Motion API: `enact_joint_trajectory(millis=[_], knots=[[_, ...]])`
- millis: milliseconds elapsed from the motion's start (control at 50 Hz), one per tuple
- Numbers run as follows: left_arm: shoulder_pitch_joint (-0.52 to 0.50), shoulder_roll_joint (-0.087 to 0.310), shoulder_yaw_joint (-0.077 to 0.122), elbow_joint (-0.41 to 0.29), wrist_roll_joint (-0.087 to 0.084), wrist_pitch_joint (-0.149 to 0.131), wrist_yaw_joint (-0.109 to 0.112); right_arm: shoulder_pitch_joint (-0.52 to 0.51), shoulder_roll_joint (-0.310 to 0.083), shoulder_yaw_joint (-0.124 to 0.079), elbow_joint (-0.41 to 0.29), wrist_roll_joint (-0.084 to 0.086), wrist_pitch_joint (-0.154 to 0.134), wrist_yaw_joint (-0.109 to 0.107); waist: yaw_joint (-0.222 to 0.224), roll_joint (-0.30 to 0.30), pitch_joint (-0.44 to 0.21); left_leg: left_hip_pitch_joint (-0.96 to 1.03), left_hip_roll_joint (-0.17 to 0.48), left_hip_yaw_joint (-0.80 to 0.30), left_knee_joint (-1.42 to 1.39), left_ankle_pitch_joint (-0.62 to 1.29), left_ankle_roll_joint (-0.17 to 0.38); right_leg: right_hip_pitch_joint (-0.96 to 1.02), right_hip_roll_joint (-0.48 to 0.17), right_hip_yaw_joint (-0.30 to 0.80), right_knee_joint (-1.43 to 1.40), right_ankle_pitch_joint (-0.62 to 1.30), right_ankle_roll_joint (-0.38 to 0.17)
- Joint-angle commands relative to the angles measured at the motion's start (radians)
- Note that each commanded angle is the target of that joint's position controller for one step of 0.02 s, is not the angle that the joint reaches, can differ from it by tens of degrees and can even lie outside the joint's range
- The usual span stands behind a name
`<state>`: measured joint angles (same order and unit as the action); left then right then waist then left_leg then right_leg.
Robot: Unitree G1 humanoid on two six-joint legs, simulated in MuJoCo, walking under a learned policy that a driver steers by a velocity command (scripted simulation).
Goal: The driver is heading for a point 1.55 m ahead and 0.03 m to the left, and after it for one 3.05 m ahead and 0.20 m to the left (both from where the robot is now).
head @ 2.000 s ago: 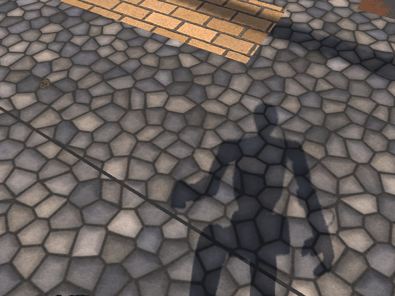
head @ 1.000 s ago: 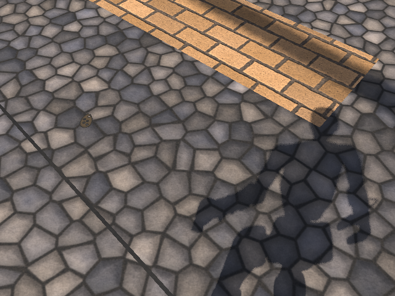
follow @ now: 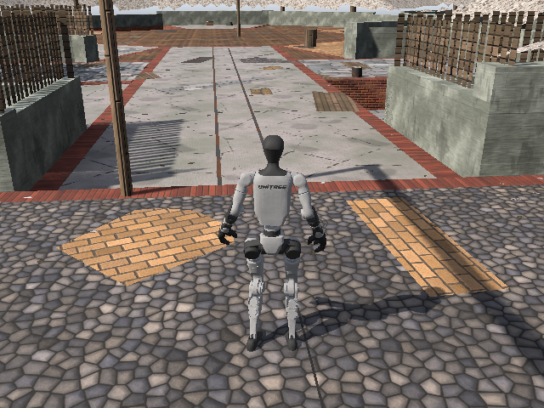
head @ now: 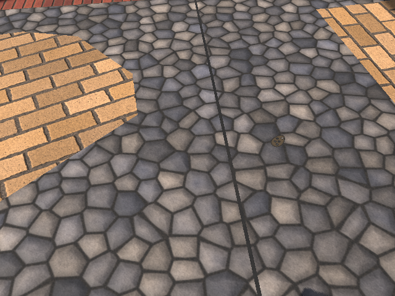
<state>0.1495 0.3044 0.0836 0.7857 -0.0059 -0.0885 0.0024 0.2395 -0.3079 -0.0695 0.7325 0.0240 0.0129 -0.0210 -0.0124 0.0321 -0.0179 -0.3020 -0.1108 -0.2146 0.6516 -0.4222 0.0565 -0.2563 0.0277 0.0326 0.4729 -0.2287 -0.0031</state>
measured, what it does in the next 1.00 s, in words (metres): walks ahead, turning left: left foot, then right foot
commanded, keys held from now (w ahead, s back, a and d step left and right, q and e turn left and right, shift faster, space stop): w+q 0.30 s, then w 0.70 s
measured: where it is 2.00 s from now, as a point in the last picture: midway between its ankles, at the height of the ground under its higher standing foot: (139, 179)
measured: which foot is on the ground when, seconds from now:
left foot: up 0.00-0.40, down 0.42-0.98, up 1.00-1.00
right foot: down 0.00-0.44, up 0.46-0.94, down 0.96-1.00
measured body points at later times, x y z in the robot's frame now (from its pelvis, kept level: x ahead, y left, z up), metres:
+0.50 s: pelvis +0.21 +0.09 -0.02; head +0.26 +0.11 +0.43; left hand +0.15 +0.38 -0.14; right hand +0.48 -0.10 -0.09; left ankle +0.27 +0.20 -0.74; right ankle +0.07 -0.11 -0.65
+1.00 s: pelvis +0.52 +0.15 -0.02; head +0.55 +0.15 +0.43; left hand +0.65 +0.44 -0.10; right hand +0.60 -0.13 -0.15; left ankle +0.29 +0.20 -0.70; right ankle +0.66 +0.09 -0.74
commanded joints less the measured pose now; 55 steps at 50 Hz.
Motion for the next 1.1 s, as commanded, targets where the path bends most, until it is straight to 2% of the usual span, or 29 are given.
enact_joint_trajectory(millis=[20, 40, 100, 200, 320, 360, 380, 400, 420, 440, 460, 480, 500, 520, 540, 580, 660, 740, 800, 860, 920, 940, 960, 980, 1000, 1020, 1040, 1060, 1100], knots=[[0.145, 0.197, 0.050, -0.019, 0.021, -0.015, 0.002, -0.106, -0.130, -0.023, -0.143, 0.008, -0.041, 0.004, 0.062, -0.225, 0.076, -0.567, 0.101, 0.024, 0.366, -0.114, -0.009, 0.315, -0.438, 0.591, -0.298, -0.509, -0.212], [0.101, 0.142, 0.035, -0.035, 0.006, -0.013, 0.009, -0.085, -0.150, -0.033, -0.121, 0.004, -0.041, 0.010, 0.052, -0.206, 0.105, -0.579, 0.119, 0.042, 0.408, -0.041, -0.024, 0.301, -0.381, 0.489, -0.302, -0.455, -0.179], [0.095, 0.111, 0.018, -0.043, 0.010, -0.007, 0.021, -0.092, -0.105, -0.031, -0.112, -0.002, -0.046, 0.025, 0.059, -0.164, 0.106, -0.558, 0.164, 0.084, 0.463, 0.136, -0.057, 0.263, -0.303, 0.249, -0.323, -0.167, -0.129], [0.148, 0.126, 0.019, -0.033, 0.016, -0.009, 0.018, -0.153, -0.048, -0.013, -0.159, 0.001, -0.049, 0.044, 0.085, -0.134, 0.099, -0.526, 0.189, 0.145, 0.338, 0.315, -0.095, 0.239, -0.271, 0.018, -0.343, 0.109, -0.145], [0.205, 0.176, 0.033, -0.009, -0.016, 0.005, 0.011, -0.264, -0.015, 0.007, -0.216, 0.003, -0.055, 0.082, 0.107, -0.116, 0.145, -0.364, 0.178, 0.247, 0.037, 0.354, -0.040, 0.243, -0.303, -0.122, -0.339, 0.233, -0.131], [0.217, 0.196, 0.038, 0.004, -0.027, 0.014, 0.006, -0.240, -0.039, -0.005, -0.223, -0.001, -0.055, 0.085, 0.066, -0.128, 0.119, -0.262, 0.129, 0.277, -0.014, 0.271, 0.009, 0.285, -0.326, -0.144, -0.266, 0.528, -0.126], [0.217, 0.210, 0.040, 0.009, -0.029, 0.019, 0.007, -0.177, -0.070, -0.021, -0.212, -0.004, -0.053, 0.082, 0.018, -0.147, 0.063, -0.152, 0.089, 0.301, -0.032, 0.235, 0.038, 0.302, -0.326, -0.167, -0.163, 0.755, -0.117], [0.207, 0.210, 0.037, 0.010, -0.030, 0.024, 0.009, -0.025, -0.112, -0.048, -0.172, -0.002, -0.050, 0.076, -0.077, -0.138, -0.027, 0.063, 0.048, 0.321, -0.091, 0.285, 0.073, 0.266, -0.304, -0.208, 0.018, 0.892, -0.095], [0.222, 0.184, 0.022, 0.006, -0.022, 0.020, 0.014, 0.133, -0.169, -0.078, -0.127, 0.002, -0.041, 0.059, -0.152, -0.114, -0.116, 0.339, 0.054, 0.273, -0.091, 0.321, 0.098, 0.108, -0.270, -0.227, 0.240, 0.803, -0.060], [0.291, 0.063, -0.021, -0.051, 0.017, 0.006, 0.005, 0.224, -0.291, -0.099, -0.104, -0.005, -0.039, 0.042, -0.109, 0.144, -0.262, 0.746, 0.342, -0.206, -0.101, 0.194, 0.231, -0.316, -0.147, -0.219, 0.659, 0.098, 0.007], [0.294, 0.067, -0.031, -0.037, 0.002, -0.022, -0.001, 0.240, -0.259, -0.080, -0.121, -0.001, -0.049, 0.043, -0.106, 0.161, -0.456, 0.770, 0.490, -0.605, -0.292, 0.078, 0.324, -0.397, -0.040, -0.003, 0.854, -0.362, 0.014], [0.172, 0.150, -0.003, -0.068, -0.045, -0.032, -0.007, 0.192, -0.191, -0.055, -0.109, -0.014, -0.062, 0.054, -0.127, 0.088, -0.313, 0.674, 0.456, -0.462, -0.333, 0.084, 0.265, -0.492, -0.086, 0.051, 0.907, -0.299, 0.002], [0.114, 0.139, -0.010, -0.092, -0.051, -0.040, -0.005, 0.137, -0.167, -0.046, -0.100, -0.010, -0.070, 0.055, -0.099, 0.078, -0.169, 0.513, 0.418, -0.314, -0.342, 0.150, 0.231, -0.515, -0.126, 0.029, 0.862, -0.224, -0.015], [0.099, 0.129, -0.010, -0.085, -0.027, -0.041, 0.003, 0.069, -0.135, -0.034, -0.097, -0.011, -0.074, 0.053, -0.058, 0.022, -0.088, 0.363, 0.376, -0.208, -0.356, 0.225, 0.204, -0.482, -0.166, 0.022, 0.789, -0.145, -0.017], [0.123, 0.130, -0.004, -0.076, -0.014, -0.032, 0.004, 0.019, -0.102, -0.022, -0.103, -0.022, -0.080, 0.055, -0.015, 0.043, -0.048, 0.251, 0.337, -0.127, -0.385, 0.301, 0.191, -0.416, -0.194, 0.030, 0.738, -0.086, -0.017], [0.180, 0.106, -0.006, -0.054, -0.012, -0.007, -0.003, -0.021, -0.086, -0.020, -0.103, -0.027, -0.093, 0.053, 0.029, 0.062, -0.036, 0.151, 0.314, -0.070, -0.453, 0.344, 0.205, -0.341, -0.207, 0.028, 0.703, -0.024, -0.004], [0.094, 0.079, -0.012, -0.079, 0.005, 0.016, 0.002, 0.003, -0.101, -0.021, -0.057, -0.024, -0.112, 0.042, 0.026, 0.017, 0.047, 0.104, 0.295, 0.039, -0.517, 0.447, 0.207, -0.421, -0.205, 0.017, 0.534, 0.128, 0.043], [-0.042, 0.045, -0.027, -0.113, 0.002, -0.005, -0.016, 0.052, -0.116, -0.020, -0.022, -0.020, -0.104, 0.026, -0.026, 0.013, 0.082, 0.125, 0.254, 0.127, -0.526, 0.454, 0.160, -0.396, -0.159, -0.019, 0.246, 0.366, 0.038], [-0.138, 0.038, -0.034, -0.145, -0.009, -0.014, -0.034, 0.121, -0.138, -0.025, 0.017, -0.010, -0.097, 0.023, -0.066, 0.006, 0.110, 0.196, 0.288, 0.119, -0.517, 0.412, 0.158, -0.394, -0.128, -0.029, 0.125, 0.406, 0.021], [-0.183, 0.052, -0.032, -0.175, -0.007, -0.020, -0.054, 0.159, -0.145, -0.029, 0.048, -0.005, -0.080, 0.018, -0.067, 0.011, 0.116, 0.335, 0.341, 0.099, -0.450, 0.488, 0.147, -0.441, -0.110, -0.019, 0.055, 0.317, -0.018], [-0.105, 0.088, -0.018, -0.167, -0.002, -0.019, -0.058, 0.145, -0.167, -0.037, 0.057, -0.006, -0.064, 0.011, -0.009, 0.050, 0.049, 0.413, 0.350, 0.101, -0.323, 0.800, 0.112, -0.312, -0.055, -0.057, 0.036, 0.177, -0.064], [0.004, 0.119, -0.001, -0.140, 0.000, -0.018, -0.051, 0.127, -0.171, -0.035, 0.056, -0.009, -0.058, 0.009, 0.056, 0.052, -0.029, 0.403, 0.316, 0.129, -0.183, 0.977, 0.093, -0.152, -0.016, -0.093, 0.022, 0.175, -0.092], [0.161, 0.166, 0.018, -0.105, 0.004, -0.016, -0.040, 0.127, -0.145, -0.021, 0.049, -0.018, -0.054, 0.006, 0.128, 0.034, -0.153, 0.287, 0.266, 0.165, 0.033, 0.934, 0.060, 0.120, -0.059, -0.057, 0.057, 0.229, -0.133], [0.280, 0.266, 0.041, -0.092, 0.022, -0.013, -0.034, 0.260, -0.042, 0.010, 0.025, -0.030, -0.070, 0.012, 0.101, -0.155, -0.341, -0.094, 0.140, 0.198, 0.432, 0.543, -0.007, 0.559, -0.325, 0.337, 0.086, 0.164, -0.284], [0.336, 0.209, 0.029, -0.065, 0.002, -0.009, -0.038, 0.267, -0.025, 0.022, 0.049, -0.020, -0.088, 0.020, 0.118, -0.301, -0.446, -0.305, 0.015, 0.110, 0.654, -0.132, -0.038, 0.697, -0.429, 0.717, -0.110, -0.015, -0.361], [0.282, 0.154, 0.009, -0.073, -0.009, -0.006, -0.035, 0.164, -0.127, -0.004, 0.022, 0.009, -0.103, 0.028, 0.135, -0.203, -0.303, -0.422, 0.083, 0.058, 0.729, -0.118, -0.025, 0.611, -0.401, 0.640, -0.157, -0.159, -0.303], [0.207, 0.132, 0.001, -0.085, -0.004, 0.000, -0.029, 0.064, -0.135, -0.003, -0.011, 0.022, -0.112, 0.030, 0.118, -0.133, -0.164, -0.448, 0.138, 0.101, 0.699, -0.037, -0.016, 0.455, -0.365, 0.500, -0.179, -0.143, -0.265], [0.146, 0.114, -0.007, -0.087, 0.005, 0.000, -0.029, 0.016, -0.120, 0.000, -0.024, 0.008, -0.113, 0.029, 0.084, -0.066, -0.055, -0.431, 0.181, 0.128, 0.623, 0.035, -0.016, 0.289, -0.329, 0.395, -0.214, -0.046, -0.253], [0.091, 0.080, -0.017, -0.094, 0.021, -0.010, -0.031, 0.053, -0.095, -0.005, -0.007, -0.009, -0.096, 0.025, 0.020, -0.097, -0.013, -0.311, 0.231, 0.124, 0.522, 0.114, -0.025, 0.126, -0.269, 0.281, -0.269, 0.088, -0.237]])
Velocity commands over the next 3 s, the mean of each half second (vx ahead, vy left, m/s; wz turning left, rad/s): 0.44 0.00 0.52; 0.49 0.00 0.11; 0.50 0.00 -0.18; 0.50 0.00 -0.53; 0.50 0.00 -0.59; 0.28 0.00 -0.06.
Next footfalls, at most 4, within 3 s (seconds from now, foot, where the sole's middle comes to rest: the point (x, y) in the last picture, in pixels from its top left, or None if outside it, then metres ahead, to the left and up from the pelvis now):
0.42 left None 0.31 0.21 -0.77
0.96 right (181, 246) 0.70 0.10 -0.77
1.46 left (105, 202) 0.90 0.41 -0.77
1.98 right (173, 147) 1.18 0.14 -0.77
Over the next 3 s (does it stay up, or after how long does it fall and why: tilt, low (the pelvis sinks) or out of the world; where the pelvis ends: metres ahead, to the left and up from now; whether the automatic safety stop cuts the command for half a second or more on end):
stays up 1.49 0.11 0.00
